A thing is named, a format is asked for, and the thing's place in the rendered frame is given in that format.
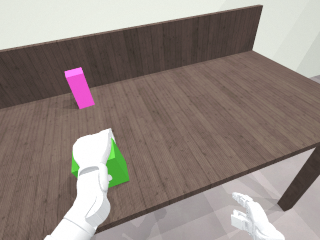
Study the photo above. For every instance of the robot right hand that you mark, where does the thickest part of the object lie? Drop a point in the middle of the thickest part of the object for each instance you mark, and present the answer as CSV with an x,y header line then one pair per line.
x,y
254,213

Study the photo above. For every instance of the robot left hand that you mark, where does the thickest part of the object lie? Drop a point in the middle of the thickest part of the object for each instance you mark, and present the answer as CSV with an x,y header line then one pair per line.
x,y
95,148

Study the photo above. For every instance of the sponge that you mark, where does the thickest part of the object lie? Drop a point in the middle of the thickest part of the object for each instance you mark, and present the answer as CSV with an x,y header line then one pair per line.
x,y
116,166

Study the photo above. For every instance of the table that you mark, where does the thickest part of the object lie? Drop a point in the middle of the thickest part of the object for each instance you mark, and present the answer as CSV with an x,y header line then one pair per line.
x,y
191,106

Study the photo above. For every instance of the robot left forearm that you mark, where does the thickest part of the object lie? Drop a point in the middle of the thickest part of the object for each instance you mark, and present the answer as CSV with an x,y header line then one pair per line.
x,y
90,208

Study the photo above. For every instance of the robot right forearm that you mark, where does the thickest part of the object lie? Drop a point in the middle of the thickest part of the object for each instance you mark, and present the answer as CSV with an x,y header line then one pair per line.
x,y
263,230

